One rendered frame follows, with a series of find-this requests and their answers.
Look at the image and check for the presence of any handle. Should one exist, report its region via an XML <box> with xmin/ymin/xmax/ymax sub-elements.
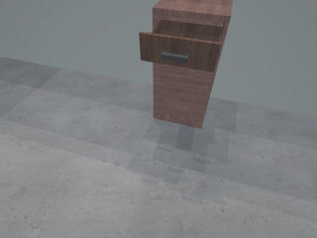
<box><xmin>161</xmin><ymin>50</ymin><xmax>189</xmax><ymax>63</ymax></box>

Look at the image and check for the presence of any cabinet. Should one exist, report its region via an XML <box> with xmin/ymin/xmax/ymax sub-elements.
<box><xmin>153</xmin><ymin>0</ymin><xmax>233</xmax><ymax>129</ymax></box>

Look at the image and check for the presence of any drawer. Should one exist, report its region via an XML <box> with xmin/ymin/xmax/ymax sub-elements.
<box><xmin>139</xmin><ymin>19</ymin><xmax>223</xmax><ymax>72</ymax></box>

